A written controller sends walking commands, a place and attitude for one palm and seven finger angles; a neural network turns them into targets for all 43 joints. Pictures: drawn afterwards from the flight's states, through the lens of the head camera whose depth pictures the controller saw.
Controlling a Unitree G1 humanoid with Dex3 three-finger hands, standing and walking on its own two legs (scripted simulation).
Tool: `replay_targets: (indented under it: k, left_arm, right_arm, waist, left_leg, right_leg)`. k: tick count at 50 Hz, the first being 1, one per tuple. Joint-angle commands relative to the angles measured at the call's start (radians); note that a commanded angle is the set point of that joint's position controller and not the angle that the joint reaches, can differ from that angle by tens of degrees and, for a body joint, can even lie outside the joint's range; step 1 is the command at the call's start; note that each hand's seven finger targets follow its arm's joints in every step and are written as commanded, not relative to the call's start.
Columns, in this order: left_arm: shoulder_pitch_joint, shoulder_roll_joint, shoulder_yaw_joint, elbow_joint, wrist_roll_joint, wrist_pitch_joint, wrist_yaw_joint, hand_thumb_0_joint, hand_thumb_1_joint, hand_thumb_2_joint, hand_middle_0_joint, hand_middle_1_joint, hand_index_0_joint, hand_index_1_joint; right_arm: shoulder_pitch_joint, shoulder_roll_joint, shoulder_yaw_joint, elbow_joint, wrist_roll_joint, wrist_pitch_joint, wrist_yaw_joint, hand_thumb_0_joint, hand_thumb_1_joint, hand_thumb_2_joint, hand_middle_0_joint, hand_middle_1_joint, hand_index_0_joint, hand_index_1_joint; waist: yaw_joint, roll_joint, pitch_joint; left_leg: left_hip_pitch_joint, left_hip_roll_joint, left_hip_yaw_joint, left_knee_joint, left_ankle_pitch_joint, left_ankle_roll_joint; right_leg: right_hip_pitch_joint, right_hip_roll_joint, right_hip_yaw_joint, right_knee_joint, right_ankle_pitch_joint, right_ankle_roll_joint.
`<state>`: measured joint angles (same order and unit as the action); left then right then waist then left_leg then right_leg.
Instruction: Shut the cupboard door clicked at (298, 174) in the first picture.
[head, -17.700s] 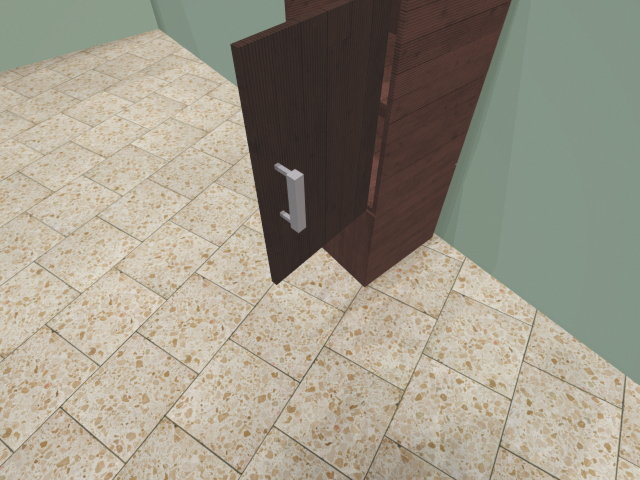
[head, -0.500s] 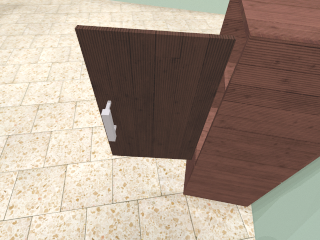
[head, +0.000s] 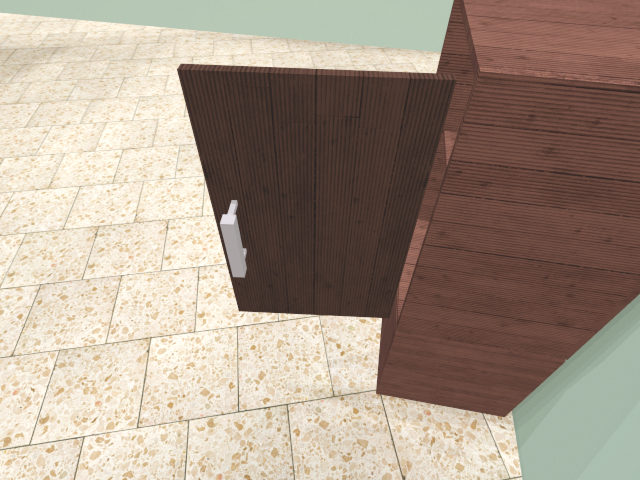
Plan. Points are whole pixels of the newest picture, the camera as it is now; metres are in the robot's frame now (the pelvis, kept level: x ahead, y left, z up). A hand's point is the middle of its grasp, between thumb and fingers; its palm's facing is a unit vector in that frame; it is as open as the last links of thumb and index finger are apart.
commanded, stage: look again from close up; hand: left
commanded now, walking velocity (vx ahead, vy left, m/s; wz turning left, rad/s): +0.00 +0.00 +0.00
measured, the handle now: (236, 239) +0.52 +0.18 -0.05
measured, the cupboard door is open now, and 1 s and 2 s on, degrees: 98 98 98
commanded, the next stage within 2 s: raise the hand and make a fist in 0.54 s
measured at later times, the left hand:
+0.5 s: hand out of the picture +0.04 +0.16 -0.17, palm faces -0.01 -0.98 -0.18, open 7.3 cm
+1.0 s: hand (225, 427) +0.20 +0.14 -0.06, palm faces -0.03 -1.00 +0.03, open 6.4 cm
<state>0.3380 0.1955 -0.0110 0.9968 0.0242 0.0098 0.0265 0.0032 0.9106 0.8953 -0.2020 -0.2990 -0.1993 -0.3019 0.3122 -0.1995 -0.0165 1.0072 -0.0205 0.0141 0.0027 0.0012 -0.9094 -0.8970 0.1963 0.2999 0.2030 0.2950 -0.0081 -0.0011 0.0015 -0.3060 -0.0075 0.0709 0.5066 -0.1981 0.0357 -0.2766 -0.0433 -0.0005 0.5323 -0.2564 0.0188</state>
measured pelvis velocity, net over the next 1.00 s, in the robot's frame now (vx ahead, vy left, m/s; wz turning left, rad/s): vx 0.01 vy -0.03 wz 0.03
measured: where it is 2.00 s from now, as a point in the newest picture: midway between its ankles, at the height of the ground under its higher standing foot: outside the picture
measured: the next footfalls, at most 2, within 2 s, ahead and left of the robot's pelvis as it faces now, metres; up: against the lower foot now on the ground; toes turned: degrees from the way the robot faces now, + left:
none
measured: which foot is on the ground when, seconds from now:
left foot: down 0.00-1.00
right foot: down 0.00-1.00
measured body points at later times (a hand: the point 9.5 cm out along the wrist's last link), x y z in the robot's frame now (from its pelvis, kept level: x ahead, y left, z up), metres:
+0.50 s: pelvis +0.03 -0.01 +0.01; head +0.03 -0.01 +0.46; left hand +0.04 +0.21 -0.15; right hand +0.05 -0.24 -0.15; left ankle +0.05 +0.10 -0.73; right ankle +0.02 -0.14 -0.73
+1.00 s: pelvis +0.01 -0.03 -0.07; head +0.06 -0.01 +0.37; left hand +0.20 +0.19 -0.06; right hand +0.23 -0.28 -0.12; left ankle +0.05 +0.10 -0.73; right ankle +0.02 -0.14 -0.73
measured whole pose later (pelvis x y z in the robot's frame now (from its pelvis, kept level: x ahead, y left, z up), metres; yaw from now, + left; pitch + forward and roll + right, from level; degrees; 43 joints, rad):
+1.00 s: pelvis +0.01 -0.03 -0.07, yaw +2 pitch +13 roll +1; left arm 0.39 0.17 0.12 0.23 -0.24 -0.62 -0.36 0.00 0.91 0.90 -0.36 -0.47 -0.36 -0.48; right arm 0.16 -0.24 -0.07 0.58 0.01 -0.30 0.02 0.01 -0.90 -0.90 0.20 0.30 0.20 0.30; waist -0.01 -0.07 -0.14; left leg -0.84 0.03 0.02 1.07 -0.46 -0.01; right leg -0.80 -0.03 -0.04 1.11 -0.54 -0.02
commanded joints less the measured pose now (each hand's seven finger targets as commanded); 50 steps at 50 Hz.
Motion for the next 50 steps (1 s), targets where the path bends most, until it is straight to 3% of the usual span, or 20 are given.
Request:
replay_targets:
  k: [1,8,19,31,32,33,34,35,36,37,38,39,40,41,43,44,46,48,50]
  left_arm:
    - [0.024,0.111,0.024,-0.04,-0.005,-0.026,0.004,0.0,0.9,0.9,-0.2,-0.3,-0.2,-0.3]
    - [0.047,0.09,0.013,0.014,-0.008,-0.033,0.005,0.0,0.9,0.9,-0.2,-0.3,-0.2,-0.3]
    - [0.039,0.075,0.008,0.051,-0.011,-0.043,0.012,0.0,0.9,0.9,-0.2,-0.3,-0.2,-0.3]
    - [0.021,0.083,0.01,0.055,-0.01,-0.041,0.014,0.0,0.9,0.9,-0.2,-0.3,-0.2,-0.3]
    - [0.058,0.086,0.014,0.087,0.005,-0.05,0.051,0.0,0.9,0.9,-0.2,-0.3,-0.2,-0.3]
    - [-0.785,0.646,0.422,-1.574,-0.145,-0.326,0.04,0.0,0.9,0.9,-0.2,-0.3,-0.2,-0.3]
    - [-0.098,0.142,0.04,-1.228,-0.155,-0.236,0.033,0.0,0.9,0.9,-0.218,-0.32,-0.218,-0.32]
    - [-0.089,0.158,0.084,-1.205,-0.199,-0.186,0.078,0.0,0.9,0.9,-0.237,-0.34,-0.237,-0.34]
    - [0.163,-0.117,-0.062,-0.932,-0.189,-0.077,0.057,0.0,0.9,0.9,-0.255,-0.36,-0.255,-0.36]
    - [-0.086,-0.019,-0.009,-1.08,-0.196,-0.115,0.061,0.0,0.9,0.9,-0.273,-0.38,-0.273,-0.38]
    - [-0.046,-0.01,0.026,-1.005,-0.187,-0.161,0.043,0.0,0.9,0.9,-0.292,-0.4,-0.292,-0.4]
    - [0.026,-0.024,0.045,-0.867,-0.186,-0.218,0.017,0.0,0.9,0.9,-0.31,-0.42,-0.31,-0.42]
    - [0.187,-0.025,0.097,-0.742,-0.199,-0.278,-0.025,0.0,0.9,0.9,-0.328,-0.44,-0.328,-0.44]
    - [0.27,-0.064,0.086,-0.706,-0.224,-0.355,-0.083,0.0,0.9,0.9,-0.347,-0.46,-0.347,-0.46]
    - [0.37,-0.035,0.15,-0.725,-0.274,-0.52,-0.222,0.0,0.9,0.9,-0.383,-0.5,-0.383,-0.5]
    - [0.356,-0.015,0.162,-0.74,-0.288,-0.596,-0.292,0.0,0.9,0.9,-0.402,-0.52,-0.402,-0.52]
    - [0.338,0.05,0.216,-0.726,-0.292,-0.691,-0.407,0.0,0.9,0.9,-0.438,-0.56,-0.438,-0.56]
    - [0.269,0.109,0.261,-0.849,-0.304,-0.698,-0.436,0.0,0.9,0.9,-0.475,-0.6,-0.475,-0.6]
    - [0.149,0.173,0.301,-1.036,-0.337,-0.685,-0.423,0.0,0.9,0.9,-0.512,-0.64,-0.512,-0.64]
  right_arm:
    - [-0.004,-0.106,-0.016,-0.046,0.003,-0.029,-0.008,0.0,-0.9,-0.9,0.2,0.3,0.2,0.3]
    - [0.013,-0.095,-0.006,0.009,0.01,-0.04,-0.013,0.0,-0.9,-0.9,0.2,0.3,0.2,0.3]
    - [0.003,-0.07,0.002,0.056,0.016,-0.05,-0.02,0.0,-0.9,-0.9,0.2,0.3,0.2,0.3]
    - [-0.037,-0.073,0.005,0.076,0.013,-0.046,-0.023,0.0,-0.9,-0.9,0.2,0.3,0.2,0.3]
    - [-0.084,-0.092,0.002,0.008,0.019,-0.052,-0.019,0.0,-0.9,-0.9,0.2,0.3,0.2,0.3]
    - [-0.009,-0.292,-0.038,-0.293,0.027,-0.238,-0.114,0.0,-0.9,-0.9,0.2,0.3,0.2,0.3]
    - [-0.107,-0.145,0.019,-0.294,0.071,-0.309,-0.124,0.0,-0.9,-0.9,0.2,0.3,0.2,0.3]
    - [-0.121,-0.17,0.024,-0.25,0.067,-0.347,-0.117,0.0,-0.9,-0.9,0.2,0.3,0.2,0.3]
    - [-0.12,-0.119,0.016,-0.228,0.068,-0.355,-0.082,0.0,-0.9,-0.9,0.2,0.3,0.2,0.3]
    - [-0.093,-0.17,-0.01,-0.296,0.067,-0.363,-0.062,0.0,-0.9,-0.9,0.2,0.3,0.2,0.3]
    - [-0.112,-0.167,-0.024,-0.335,0.056,-0.373,-0.058,0.0,-0.9,-0.9,0.2,0.3,0.2,0.3]
    - [-0.131,-0.165,-0.033,-0.349,0.046,-0.379,-0.051,0.0,-0.9,-0.9,0.2,0.3,0.2,0.3]
    - [-0.143,-0.156,-0.046,-0.38,0.051,-0.377,-0.038,0.0,-0.9,-0.9,0.2,0.3,0.2,0.3]
    - [-0.15,-0.145,-0.048,-0.409,0.038,-0.379,-0.023,0.0,-0.9,-0.9,0.2,0.3,0.2,0.3]
    - [-0.172,-0.151,-0.075,-0.453,0.02,-0.371,-0.001,0.0,-0.9,-0.9,0.2,0.3,0.2,0.3]
    - [-0.186,-0.159,-0.084,-0.482,0.018,-0.368,0.007,0.0,-0.9,-0.9,0.2,0.3,0.2,0.3]
    - [-0.195,-0.157,-0.093,-0.534,0.027,-0.36,0.025,0.0,-0.9,-0.9,0.2,0.3,0.2,0.3]
    - [-0.221,-0.159,-0.096,-0.592,0.032,-0.351,0.022,0.0,-0.9,-0.9,0.2,0.3,0.2,0.3]
    - [-0.228,-0.158,-0.092,-0.628,0.032,-0.34,0.009,0.0,-0.9,-0.9,0.2,0.3,0.2,0.3]
  waist:
    - [0.007,0.011,0.07]
    - [0.01,0.02,0.058]
    - [0.009,-0.017,0.024]
    - [0.013,-0.003,0.054]
    - [0.025,0.014,0.072]
    - [-0.137,0.035,-0.316]
    - [-0.005,0.375,-0.42]
    - [0.013,0.277,-0.391]
    - [-0.015,0.183,-0.177]
    - [-0.062,0.135,-0.034]
    - [-0.068,0.038,0.045]
    - [-0.059,-0.102,0.134]
    - [-0.007,-0.156,0.147]
    - [0.025,-0.244,0.099]
    - [0.076,-0.313,-0.049]
    - [0.079,-0.308,-0.105]
    - [0.09,-0.178,-0.195]
    - [0.109,0.003,-0.297]
    - [0.109,0.12,-0.37]
  left_leg:
    - [-0.026,0.099,-0.162,-0.199,-0.253,0.003]
    - [0.014,0.104,-0.148,-0.201,-0.18,-0.003]
    - [0.099,0.105,-0.103,-0.148,0.053,-0.008]
    - [0.117,0.105,-0.091,-0.152,0.096,-0.014]
    - [0.079,0.133,-0.065,0.032,0.206,-0.037]
    - [0.404,0.072,-0.088,-0.005,0.259,0.001]
    - [0.427,0.038,-0.035,-0.01,0.384,-0.006]
    - [0.364,0.058,-0.066,-0.035,0.405,-0.052]
    - [0.21,0.064,-0.082,-0.063,0.262,-0.042]
    - [0.074,0.045,-0.121,-0.036,0.058,-0.044]
    - [-0.019,0.026,-0.128,-0.002,-0.057,-0.036]
    - [-0.142,0.011,-0.128,0.049,-0.145,-0.037]
    - [-0.218,-0.003,-0.118,0.094,-0.16,-0.044]
    - [-0.279,-0.009,-0.102,0.163,-0.152,-0.049]
    - [-0.368,-0.018,-0.073,0.299,-0.118,-0.058]
    - [-0.415,-0.024,-0.065,0.359,-0.105,-0.061]
    - [-0.496,-0.031,-0.059,0.465,-0.076,-0.06]
    - [-0.517,-0.037,-0.038,0.526,-0.077,-0.043]
    - [-0.531,-0.032,-0.043,0.571,-0.099,-0.034]
  right_leg:
    - [-0.047,-0.04,0.089,-0.148,-0.179,-0.057]
    - [-0.013,-0.048,0.082,-0.156,-0.083,-0.053]
    - [0.037,-0.06,0.081,-0.158,0.096,-0.044]
    - [0.053,-0.06,0.081,-0.17,0.149,-0.041]
    - [0.035,-0.098,0.102,-0.157,0.357,-0.033]
    - [0.068,0.009,-0.004,-0.013,0.345,-0.026]
    - [0.019,0.062,-0.067,0.052,0.172,-0.043]
    - [0.036,0.069,-0.087,0.001,0.107,-0.052]
    - [-0.052,0.049,-0.102,0.006,0.061,-0.036]
    - [-0.099,0.039,-0.099,0.0,0.051,-0.032]
    - [-0.18,0.039,-0.111,0.007,-0.011,-0.03]
    - [-0.282,0.045,-0.12,0.033,-0.102,-0.027]
    - [-0.309,0.044,-0.118,0.058,-0.162,-0.036]
    - [-0.359,0.045,-0.119,0.118,-0.198,-0.039]
    - [-0.383,0.04,-0.088,0.238,-0.158,-0.044]
    - [-0.38,0.03,-0.06,0.296,-0.095,-0.042]
    - [-0.392,0.014,-0.007,0.415,0.012,-0.048]
    - [-0.444,0.022,0.007,0.495,-0.022,-0.056]
    - [-0.482,0.032,0.034,0.53,-0.082,-0.059]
